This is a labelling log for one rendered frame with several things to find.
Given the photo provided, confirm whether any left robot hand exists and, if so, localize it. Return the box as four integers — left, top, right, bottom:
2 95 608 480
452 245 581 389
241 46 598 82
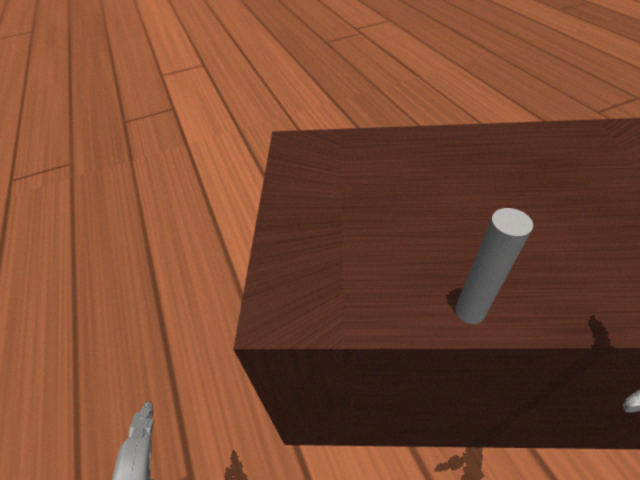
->
112 401 155 480

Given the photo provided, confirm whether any right robot hand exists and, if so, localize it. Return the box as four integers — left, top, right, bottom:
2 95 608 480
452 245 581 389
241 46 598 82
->
623 390 640 412

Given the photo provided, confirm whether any can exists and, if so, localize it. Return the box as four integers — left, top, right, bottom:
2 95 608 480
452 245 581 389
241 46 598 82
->
455 208 533 324

